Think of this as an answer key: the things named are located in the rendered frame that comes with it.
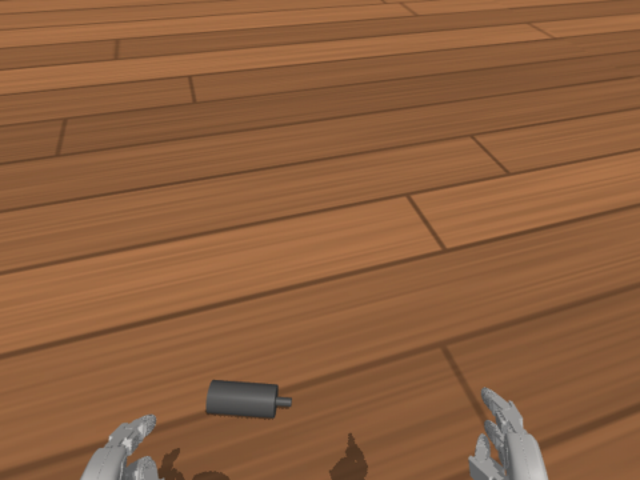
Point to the bottle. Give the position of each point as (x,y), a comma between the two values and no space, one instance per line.
(244,399)

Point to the right robot hand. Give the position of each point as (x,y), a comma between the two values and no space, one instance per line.
(518,450)

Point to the left robot hand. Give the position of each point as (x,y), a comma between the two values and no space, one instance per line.
(109,463)

